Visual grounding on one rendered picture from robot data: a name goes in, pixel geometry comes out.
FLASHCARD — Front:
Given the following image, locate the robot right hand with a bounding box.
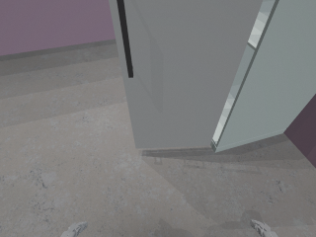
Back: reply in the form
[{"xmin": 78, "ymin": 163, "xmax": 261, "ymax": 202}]
[{"xmin": 250, "ymin": 219, "xmax": 278, "ymax": 237}]

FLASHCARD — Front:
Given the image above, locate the fridge door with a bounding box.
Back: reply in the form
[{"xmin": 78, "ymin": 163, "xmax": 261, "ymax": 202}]
[{"xmin": 109, "ymin": 0, "xmax": 263, "ymax": 149}]

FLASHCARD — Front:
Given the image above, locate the robot left hand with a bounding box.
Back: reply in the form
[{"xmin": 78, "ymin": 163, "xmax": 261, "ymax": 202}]
[{"xmin": 60, "ymin": 221, "xmax": 88, "ymax": 237}]

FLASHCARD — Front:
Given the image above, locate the handle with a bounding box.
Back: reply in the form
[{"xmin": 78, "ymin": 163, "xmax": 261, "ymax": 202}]
[{"xmin": 117, "ymin": 0, "xmax": 133, "ymax": 78}]

